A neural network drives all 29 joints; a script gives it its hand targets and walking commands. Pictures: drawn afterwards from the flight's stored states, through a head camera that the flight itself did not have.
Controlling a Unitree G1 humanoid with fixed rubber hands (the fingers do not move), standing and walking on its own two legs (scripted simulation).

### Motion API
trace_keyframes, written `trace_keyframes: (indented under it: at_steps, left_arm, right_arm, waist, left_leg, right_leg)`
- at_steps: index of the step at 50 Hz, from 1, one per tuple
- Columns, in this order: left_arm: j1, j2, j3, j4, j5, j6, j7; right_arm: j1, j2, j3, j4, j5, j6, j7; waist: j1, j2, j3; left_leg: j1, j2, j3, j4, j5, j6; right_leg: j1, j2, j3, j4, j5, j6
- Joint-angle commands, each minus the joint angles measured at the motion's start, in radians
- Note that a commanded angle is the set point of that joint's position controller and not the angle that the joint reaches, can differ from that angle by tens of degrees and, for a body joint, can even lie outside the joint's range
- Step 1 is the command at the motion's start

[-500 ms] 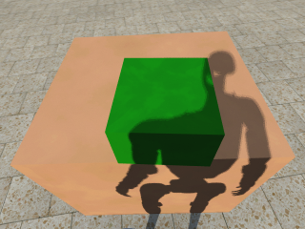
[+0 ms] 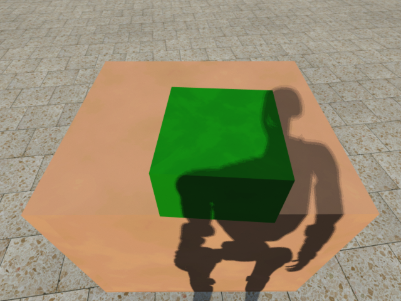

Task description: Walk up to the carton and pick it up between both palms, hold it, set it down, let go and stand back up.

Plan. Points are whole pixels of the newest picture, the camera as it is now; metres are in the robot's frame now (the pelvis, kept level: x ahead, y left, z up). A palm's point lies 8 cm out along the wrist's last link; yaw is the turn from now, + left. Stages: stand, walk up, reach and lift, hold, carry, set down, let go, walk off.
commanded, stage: stand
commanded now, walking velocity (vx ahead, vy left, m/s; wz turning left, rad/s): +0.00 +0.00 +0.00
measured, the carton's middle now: (219, 149) +0.46 -0.01 +0.03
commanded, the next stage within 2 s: reach and lift in 0.08 s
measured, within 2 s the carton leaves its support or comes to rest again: neither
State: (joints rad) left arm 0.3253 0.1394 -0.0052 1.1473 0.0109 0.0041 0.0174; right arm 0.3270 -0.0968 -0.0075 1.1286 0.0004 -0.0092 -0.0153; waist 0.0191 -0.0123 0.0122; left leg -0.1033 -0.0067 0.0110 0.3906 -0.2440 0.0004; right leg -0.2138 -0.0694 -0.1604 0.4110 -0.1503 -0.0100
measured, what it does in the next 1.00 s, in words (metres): stands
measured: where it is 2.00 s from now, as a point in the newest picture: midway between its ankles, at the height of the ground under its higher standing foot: outside the picture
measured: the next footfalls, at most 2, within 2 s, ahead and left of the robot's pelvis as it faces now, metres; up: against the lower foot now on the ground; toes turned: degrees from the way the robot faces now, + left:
none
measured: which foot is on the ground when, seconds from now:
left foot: down 0.00-1.00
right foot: down 0.00-1.00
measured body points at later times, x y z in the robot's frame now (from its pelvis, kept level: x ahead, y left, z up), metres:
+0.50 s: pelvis -0.02 -0.04 -0.01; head +0.05 -0.03 +0.43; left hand +0.19 +0.18 -0.11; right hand +0.15 -0.22 -0.13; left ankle -0.02 +0.12 -0.74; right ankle +0.05 -0.11 -0.74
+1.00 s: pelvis -0.01 -0.03 +0.00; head +0.03 -0.01 +0.45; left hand +0.17 +0.23 -0.08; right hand +0.15 -0.21 -0.09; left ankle -0.02 +0.12 -0.74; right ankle +0.05 -0.11 -0.74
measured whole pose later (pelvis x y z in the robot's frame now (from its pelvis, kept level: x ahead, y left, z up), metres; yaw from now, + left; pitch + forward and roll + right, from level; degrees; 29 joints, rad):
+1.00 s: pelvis -0.01 -0.03 +0.00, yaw -3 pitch +1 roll +0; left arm 0.21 0.32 0.06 0.31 -0.09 0.39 -0.06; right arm 0.26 -0.05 0.04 0.43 0.04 0.11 -0.09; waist 0.05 -0.05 0.05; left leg -0.19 0.06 0.05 0.41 -0.24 -0.04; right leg -0.30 0.03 -0.08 0.38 -0.11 -0.07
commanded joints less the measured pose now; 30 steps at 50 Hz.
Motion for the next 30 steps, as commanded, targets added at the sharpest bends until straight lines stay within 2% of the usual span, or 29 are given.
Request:
trace_keyframes:
  at_steps: [1, 2, 4, 5, 6, 7, 8, 9, 10, 11, 12, 13, 14, 15, 16, 17, 18, 19, 20, 21, 22, 23, 24, 26, 27, 28, 29, 30]
  left_arm:
    - [0.076, 0.081, 0.012, -0.020, -0.001, -0.018, 0.007]
    - [0.092, 0.079, 0.014, -0.006, 0.000, -0.017, 0.007]
    - [0.080, 0.071, 0.009, -0.002, 0.001, -0.018, 0.009]
    - [-0.830, 0.292, -0.017, -0.453, -0.104, 0.042, -0.033]
    - [-0.646, 0.261, -0.060, -0.361, -0.114, 0.105, -0.008]
    - [-0.575, 0.254, -0.048, -0.399, -0.120, 0.169, -0.002]
    - [-0.578, 0.243, -0.026, -0.481, -0.114, 0.219, 0.012]
    - [-0.584, 0.251, 0.000, -0.516, -0.099, 0.282, 0.017]
    - [-0.617, 0.226, 0.000, -0.514, -0.084, 0.369, 0.021]
    - [-0.623, 0.214, 0.040, -0.487, -0.059, 0.458, 0.015]
    - [-0.607, 0.209, 0.074, -0.476, -0.047, 0.525, 0.005]
    - [-0.557, 0.190, 0.092, -0.459, -0.031, 0.577, -0.016]
    - [-0.479, 0.181, 0.115, -0.428, -0.016, 0.624, -0.039]
    - [-0.402, 0.177, 0.143, -0.465, 0.012, 0.643, -0.064]
    - [-0.341, 0.170, 0.147, -0.503, 0.024, 0.664, -0.088]
    - [-0.243, 0.155, 0.137, -0.554, 0.031, 0.675, -0.110]
    - [-0.178, 0.188, 0.143, -0.661, 0.053, 0.663, -0.123]
    - [-0.157, 0.199, 0.137, -0.721, 0.069, 0.653, -0.131]
    - [-0.139, 0.189, 0.121, -0.786, 0.081, 0.636, -0.127]
    - [-0.153, 0.195, 0.137, -0.823, 0.093, 0.610, -0.112]
    - [-0.156, 0.197, 0.150, -0.803, 0.097, 0.589, -0.101]
    - [-0.205, 0.203, 0.142, -0.831, 0.078, 0.555, -0.087]
    - [-0.239, 0.207, 0.148, -0.804, 0.062, 0.530, -0.074]
    - [-0.296, 0.236, 0.157, -0.777, 0.030, 0.486, -0.044]
    - [-0.342, 0.248, 0.156, -0.789, 0.019, 0.469, -0.040]
    - [-0.381, 0.263, 0.150, -0.814, 0.007, 0.461, -0.027]
    - [-0.418, 0.280, 0.175, -0.856, -0.010, 0.430, -0.021]
    - [-0.413, 0.311, 0.173, -0.848, -0.019, 0.416, -0.018]
  right_arm:
    - [0.041, -0.081, -0.006, -0.019, -0.010, -0.011, -0.008]
    - [0.036, -0.078, -0.008, -0.016, -0.013, -0.011, -0.007]
    - [0.074, -0.067, 0.000, 0.002, -0.004, -0.011, -0.007]
    - [-0.807, -0.155, -0.157, -0.390, -0.123, -0.018, 0.040]
    - [-0.567, -0.174, -0.187, -0.289, -0.148, 0.076, 0.076]
    - [-0.506, -0.193, -0.187, -0.385, -0.146, 0.127, 0.086]
    - [-0.444, -0.170, -0.162, -0.420, -0.132, 0.157, 0.089]
    - [-0.452, -0.145, -0.168, -0.455, -0.116, 0.175, 0.087]
    - [-0.450, -0.119, -0.148, -0.376, -0.087, 0.209, 0.083]
    - [-0.436, -0.064, -0.127, -0.332, -0.061, 0.255, 0.076]
    - [-0.430, -0.054, -0.104, -0.302, -0.015, 0.281, 0.071]
    - [-0.393, -0.018, -0.057, -0.297, 0.027, 0.309, 0.057]
    - [-0.370, -0.023, -0.025, -0.285, 0.061, 0.337, 0.037]
    - [-0.319, -0.007, -0.010, -0.314, 0.110, 0.342, 0.007]
    - [-0.303, -0.044, -0.012, -0.370, 0.122, 0.342, -0.027]
    - [-0.248, -0.055, 0.008, -0.406, 0.138, 0.332, -0.054]
    - [-0.217, -0.073, 0.015, -0.474, 0.158, 0.294, -0.084]
    - [-0.226, -0.086, 0.014, -0.492, 0.147, 0.254, -0.103]
    - [-0.250, -0.104, 0.011, -0.477, 0.145, 0.205, -0.106]
    - [-0.278, -0.100, 0.000, -0.461, 0.120, 0.144, -0.100]
    - [-0.291, -0.092, 0.000, -0.469, 0.092, 0.088, -0.094]
    - [-0.320, -0.071, 0.007, -0.513, 0.045, 0.038, -0.088]
    - [-0.340, -0.041, 0.002, -0.524, 0.003, 0.015, -0.081]
    - [-0.325, 0.006, -0.007, -0.548, -0.063, 0.001, -0.069]
    - [-0.324, 0.040, -0.002, -0.583, -0.071, 0.010, -0.077]
    - [-0.320, 0.044, -0.020, -0.602, -0.074, 0.016, -0.081]
    - [-0.323, 0.050, -0.026, -0.707, -0.091, 0.013, -0.081]
    - [-0.292, 0.065, -0.007, -0.737, -0.082, 0.030, -0.085]
  waist:
    - [0.013, 0.016, 0.128]
    - [0.020, 0.008, 0.122]
    - [-0.006, -0.047, 0.113]
    - [-0.082, -0.173, -0.104]
    - [-0.078, -0.100, -0.037]
    - [-0.071, -0.132, -0.106]
    - [-0.055, -0.085, -0.131]
    - [-0.027, -0.032, -0.147]
    - [-0.014, 0.060, -0.161]
    - [-0.007, 0.120, -0.157]
    - [0.018, 0.133, -0.203]
    - [0.017, 0.124, -0.212]
    - [0.017, 0.079, -0.286]
    - [0.029, 0.077, -0.340]
    - [0.022, 0.080, -0.367]
    - [0.014, 0.057, -0.409]
    - [0.022, 0.055, -0.414]
    - [0.017, 0.038, -0.336]
    - [0.031, 0.096, -0.253]
    - [0.044, 0.096, -0.176]
    - [0.058, 0.099, -0.153]
    - [0.041, 0.050, -0.141]
    - [0.049, 0.026, -0.104]
    - [0.044, -0.079, -0.101]
    - [0.037, -0.094, -0.112]
    - [0.041, -0.084, -0.129]
    - [0.048, -0.105, -0.194]
    - [0.048, -0.108, -0.216]
  left_leg:
    - [-0.208, 0.095, -0.105, -0.141, -0.029, 0.030]
    - [-0.181, 0.098, -0.098, -0.142, -0.046, 0.026]
    - [-0.175, 0.096, -0.090, -0.136, -0.029, 0.024]
    - [-0.594, 0.050, 0.022, -0.024, -0.100, 0.033]
    - [-0.720, 0.059, 0.079, -0.045, -0.276, 0.045]
    - [-0.740, 0.036, 0.111, -0.041, -0.260, 0.062]
    - [-0.752, 0.040, 0.107, -0.036, -0.271, 0.053]
    - [-0.820, 0.042, 0.107, -0.011, -0.283, 0.060]
    - [-0.892, 0.060, 0.095, 0.014, -0.313, 0.057]
    - [-0.935, 0.063, 0.097, 0.027, -0.294, 0.045]
    - [-0.976, 0.070, 0.092, 0.064, -0.251, 0.043]
    - [-0.951, 0.067, 0.097, 0.099, -0.138, 0.031]
    - [-0.850, 0.061, 0.089, 0.141, -0.047, 0.016]
    - [-0.736, 0.051, 0.078, 0.161, -0.011, -0.003]
    - [-0.628, 0.057, 0.060, 0.149, 0.043, -0.010]
    - [-0.519, 0.048, 0.050, 0.141, 0.126, -0.013]
    - [-0.431, 0.050, 0.034, 0.118, 0.158, -0.006]
    - [-0.348, 0.051, 0.023, 0.065, 0.154, 0.000]
    - [-0.327, 0.051, 0.016, 0.023, 0.131, -0.005]
    - [-0.317, 0.051, 0.020, -0.025, 0.107, -0.004]
    - [-0.330, 0.040, 0.034, -0.043, 0.106, 0.002]
    - [-0.372, 0.033, 0.046, -0.059, 0.066, 0.005]
    - [-0.382, 0.024, 0.072, -0.081, 0.033, 0.013]
    - [-0.369, 0.025, 0.100, -0.057, -0.019, 0.048]
    - [-0.357, 0.015, 0.106, -0.036, -0.036, 0.044]
    - [-0.349, 0.029, 0.099, -0.021, -0.052, 0.053]
    - [-0.370, 0.025, 0.099, 0.021, -0.032, 0.059]
    - [-0.379, 0.030, 0.094, 0.048, -0.026, 0.062]
  right_leg:
    - [0.040, -0.073, 0.104, -0.117, -0.080, 0.021]
    - [0.039, -0.068, 0.105, -0.120, -0.101, 0.026]
    - [0.031, -0.074, 0.109, -0.122, -0.086, 0.026]
    - [-0.081, 0.064, 0.107, 0.194, -0.173, 0.034]
    - [0.062, 0.052, 0.097, 0.238, -0.310, 0.029]
    - [0.162, 0.033, 0.121, 0.237, -0.278, 0.025]
    - [0.178, 0.017, 0.135, 0.248, -0.213, 0.026]
    - [0.178, 0.006, 0.165, 0.268, -0.181, 0.018]
    - [0.175, 0.009, 0.180, 0.309, -0.131, 0.006]
    - [0.159, 0.004, 0.178, 0.334, -0.095, -0.003]
    - [0.160, 0.007, 0.191, 0.363, -0.050, -0.016]
    - [0.179, -0.002, 0.202, 0.345, 0.003, -0.028]
    - [0.178, 0.004, 0.215, 0.304, 0.051, -0.033]
    - [0.182, -0.002, 0.241, 0.256, 0.041, -0.044]
    - [0.240, 0.007, 0.244, 0.208, 0.088, -0.056]
    - [0.284, 0.015, 0.264, 0.155, 0.147, -0.063]
    - [0.333, 0.025, 0.267, 0.125, 0.185, -0.071]
    - [0.301, 0.042, 0.262, 0.072, 0.151, -0.074]
    - [0.311, 0.059, 0.250, 0.045, 0.144, -0.077]
    - [0.305, 0.073, 0.241, 0.014, 0.121, -0.073]
    - [0.315, 0.071, 0.236, -0.010, 0.092, -0.065]
    - [0.322, 0.067, 0.223, -0.026, 0.040, -0.054]
    - [0.322, 0.058, 0.225, -0.044, -0.019, -0.036]
    - [0.289, 0.017, 0.254, -0.068, -0.082, -0.003]
    - [0.282, -0.009, 0.283, -0.083, -0.128, 0.011]
    - [0.245, -0.032, 0.302, -0.070, -0.159, 0.018]
    - [0.237, -0.058, 0.340, -0.070, -0.153, 0.033]
    - [0.230, -0.081, 0.372, -0.075, -0.150, 0.044]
